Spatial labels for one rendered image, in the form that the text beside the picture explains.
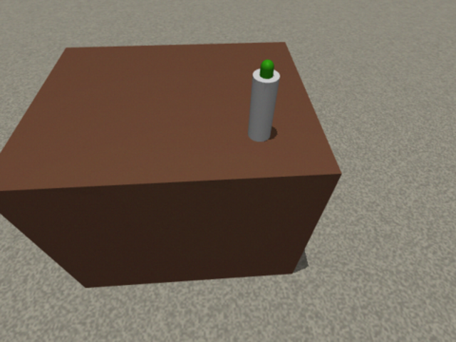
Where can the bottle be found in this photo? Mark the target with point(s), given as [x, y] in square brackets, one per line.
[265, 83]

